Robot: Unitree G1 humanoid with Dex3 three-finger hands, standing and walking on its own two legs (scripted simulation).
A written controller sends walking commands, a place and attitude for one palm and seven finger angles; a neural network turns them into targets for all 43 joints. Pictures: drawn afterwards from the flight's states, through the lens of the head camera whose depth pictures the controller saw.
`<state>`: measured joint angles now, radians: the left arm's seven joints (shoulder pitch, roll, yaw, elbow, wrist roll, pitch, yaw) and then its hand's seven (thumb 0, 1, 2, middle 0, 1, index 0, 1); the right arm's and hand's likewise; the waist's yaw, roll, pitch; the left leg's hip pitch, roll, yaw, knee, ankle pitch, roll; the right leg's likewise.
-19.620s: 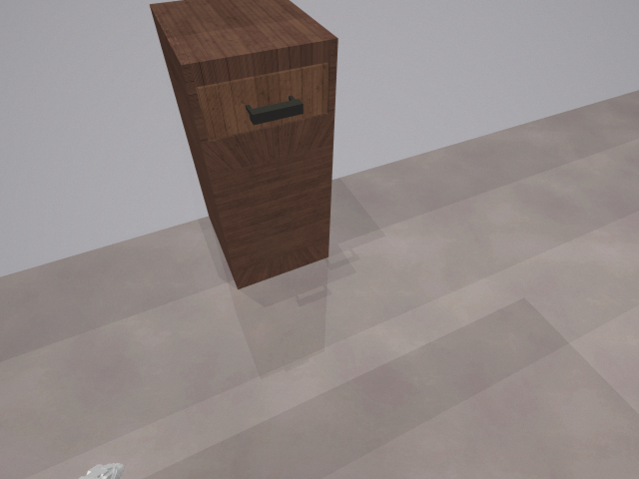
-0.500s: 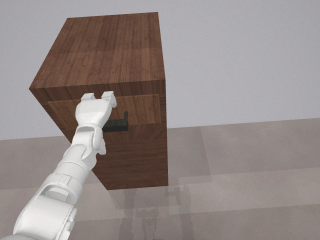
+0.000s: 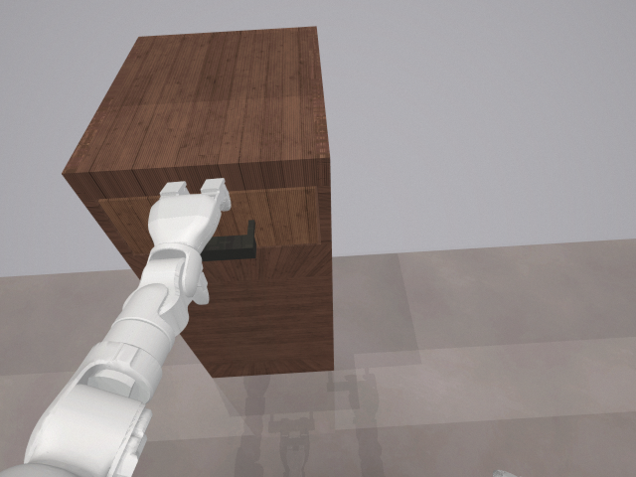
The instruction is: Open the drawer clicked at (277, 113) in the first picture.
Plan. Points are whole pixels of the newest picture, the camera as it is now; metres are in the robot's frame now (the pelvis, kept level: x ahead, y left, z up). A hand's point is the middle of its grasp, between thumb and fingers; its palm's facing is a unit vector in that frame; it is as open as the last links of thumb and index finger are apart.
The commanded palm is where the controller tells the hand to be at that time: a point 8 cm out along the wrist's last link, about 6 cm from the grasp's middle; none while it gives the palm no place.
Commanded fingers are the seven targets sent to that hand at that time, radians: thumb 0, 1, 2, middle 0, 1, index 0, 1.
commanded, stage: lower the fingers behind the handle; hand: left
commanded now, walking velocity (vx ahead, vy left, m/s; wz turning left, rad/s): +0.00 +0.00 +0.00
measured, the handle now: (215, 238) +0.48 +0.19 -0.02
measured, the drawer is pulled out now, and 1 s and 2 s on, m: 0.00 0.00 0.00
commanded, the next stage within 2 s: close the thumb around the handle in 1.62 s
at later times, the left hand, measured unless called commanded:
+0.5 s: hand (202, 256) +0.42 +0.19 +0.01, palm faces -0.01 -0.03 -1.00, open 13.8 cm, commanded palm +0.40 +0.19 +0.07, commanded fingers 0.00 -0.50 0.30 -0.30 -1.20 -0.30 -1.20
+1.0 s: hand (204, 270) +0.42 +0.20 -0.02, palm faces -0.04 -0.04 -1.00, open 13.8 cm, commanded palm +0.40 +0.20 +0.03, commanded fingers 0.00 -0.50 0.30 -0.30 -1.20 -0.30 -1.20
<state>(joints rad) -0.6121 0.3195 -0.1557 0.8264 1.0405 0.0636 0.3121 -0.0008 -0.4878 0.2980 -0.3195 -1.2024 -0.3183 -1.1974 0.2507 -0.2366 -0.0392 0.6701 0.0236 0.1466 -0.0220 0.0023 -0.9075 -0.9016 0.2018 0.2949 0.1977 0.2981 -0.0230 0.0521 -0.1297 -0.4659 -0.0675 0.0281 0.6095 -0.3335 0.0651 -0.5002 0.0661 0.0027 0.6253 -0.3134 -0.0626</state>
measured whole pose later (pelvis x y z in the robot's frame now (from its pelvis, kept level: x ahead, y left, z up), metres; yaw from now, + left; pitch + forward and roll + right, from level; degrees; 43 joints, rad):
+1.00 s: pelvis +0.00 +0.00 -0.02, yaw +0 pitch +17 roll -1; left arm -0.62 0.32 -0.12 0.98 1.07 0.04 0.44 0.00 -0.49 0.30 -0.32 -1.20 -0.32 -1.20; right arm 0.30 -0.23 -0.06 0.69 0.00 0.11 -0.01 0.00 -0.91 -0.90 0.20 0.29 0.20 0.30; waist -0.06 0.05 -0.17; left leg -0.68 -0.06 0.02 0.78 -0.40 0.07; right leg -0.69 0.07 -0.02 0.76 -0.36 -0.06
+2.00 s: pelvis -0.01 +0.01 -0.03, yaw +0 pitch +18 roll -1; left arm -0.63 0.29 -0.13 0.99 1.08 0.08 0.48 0.00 -0.14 0.45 -0.33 -1.23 -0.34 -1.23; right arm 0.29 -0.23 -0.05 0.68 0.00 0.12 -0.01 0.00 -0.91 -0.90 0.20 0.29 0.20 0.30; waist -0.07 0.05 -0.19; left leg -0.73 -0.06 0.03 0.84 -0.42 0.08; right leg -0.74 0.08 -0.01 0.81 -0.38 -0.05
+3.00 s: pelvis +0.02 +0.01 -0.02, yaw -1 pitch +16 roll -1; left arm -0.34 0.25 -0.19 0.65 1.06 0.15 0.46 0.01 0.66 0.74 -0.26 -1.35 -0.34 -1.31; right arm 0.25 -0.23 -0.06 0.65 0.00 0.15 0.03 0.00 -0.91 -0.90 0.20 0.29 0.20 0.30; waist -0.03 0.07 -0.19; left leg -0.63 -0.06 0.03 0.79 -0.44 0.08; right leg -0.65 0.08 -0.01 0.76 -0.40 -0.05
